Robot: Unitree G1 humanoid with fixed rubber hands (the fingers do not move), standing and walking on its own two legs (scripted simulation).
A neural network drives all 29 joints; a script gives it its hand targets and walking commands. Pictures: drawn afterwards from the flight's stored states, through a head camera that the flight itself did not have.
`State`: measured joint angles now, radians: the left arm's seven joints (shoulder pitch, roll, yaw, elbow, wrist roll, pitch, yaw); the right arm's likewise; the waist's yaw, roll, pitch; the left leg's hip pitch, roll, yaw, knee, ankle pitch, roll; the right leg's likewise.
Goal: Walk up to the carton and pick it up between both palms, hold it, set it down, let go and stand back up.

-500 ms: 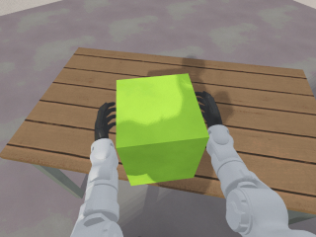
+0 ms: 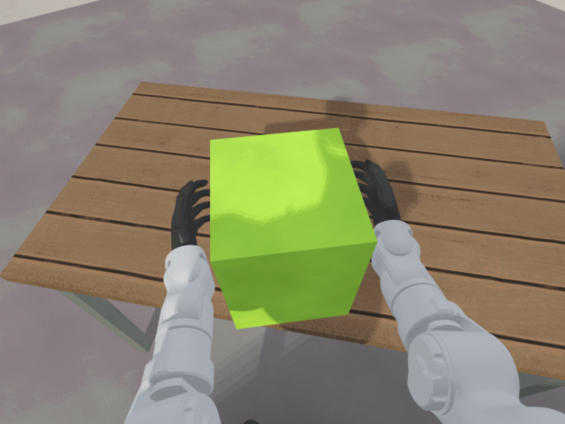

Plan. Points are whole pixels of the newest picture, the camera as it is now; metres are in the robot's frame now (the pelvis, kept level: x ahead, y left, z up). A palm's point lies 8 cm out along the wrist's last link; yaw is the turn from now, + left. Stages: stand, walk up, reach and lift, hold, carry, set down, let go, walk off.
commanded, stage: reach and lift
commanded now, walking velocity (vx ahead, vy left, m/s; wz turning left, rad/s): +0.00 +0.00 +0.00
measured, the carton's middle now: (284, 234) +0.40 +0.09 -0.01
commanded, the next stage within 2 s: none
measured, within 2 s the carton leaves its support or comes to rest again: leaves its support in 0.52 s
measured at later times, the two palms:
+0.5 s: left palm (194, 228) +0.34 +0.21 +0.06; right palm (393, 216) +0.41 -0.07 +0.06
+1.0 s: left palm (185, 212) +0.33 +0.21 +0.12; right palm (413, 210) +0.38 -0.08 +0.12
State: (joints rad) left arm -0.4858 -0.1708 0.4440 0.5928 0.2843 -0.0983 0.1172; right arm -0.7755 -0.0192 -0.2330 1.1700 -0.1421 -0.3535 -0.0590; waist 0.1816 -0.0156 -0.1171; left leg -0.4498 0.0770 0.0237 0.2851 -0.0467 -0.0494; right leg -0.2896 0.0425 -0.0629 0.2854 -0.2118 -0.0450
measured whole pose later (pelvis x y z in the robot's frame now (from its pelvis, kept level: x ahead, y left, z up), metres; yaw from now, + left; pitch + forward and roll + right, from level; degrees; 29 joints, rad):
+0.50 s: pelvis +0.00 +0.01 +0.00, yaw +0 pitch +12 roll -1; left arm -0.48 -0.11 0.32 0.50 0.22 0.05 0.16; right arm -0.72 -0.06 -0.03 0.99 0.04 -0.19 -0.11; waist 0.11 -0.02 -0.10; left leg -0.45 0.07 0.02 0.30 -0.05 -0.04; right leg -0.27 0.04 -0.07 0.27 -0.20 -0.03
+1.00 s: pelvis -0.02 +0.00 +0.00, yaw +1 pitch +1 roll -1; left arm -0.53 -0.07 0.29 0.42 0.24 0.32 0.11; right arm -0.71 -0.05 -0.02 0.88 0.08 0.06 -0.15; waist 0.07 -0.02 -0.06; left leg -0.27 0.06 0.00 0.32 -0.06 -0.04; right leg -0.10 0.03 -0.08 0.31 -0.24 -0.03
